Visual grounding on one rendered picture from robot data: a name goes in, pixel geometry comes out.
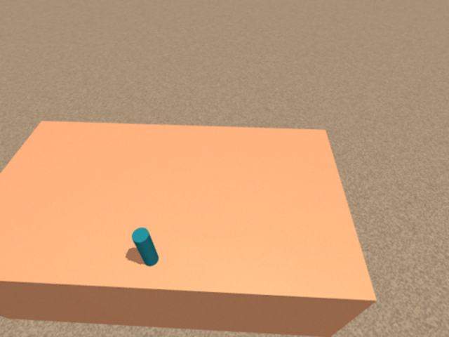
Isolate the can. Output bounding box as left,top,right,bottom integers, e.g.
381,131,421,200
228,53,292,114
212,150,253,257
132,227,159,266

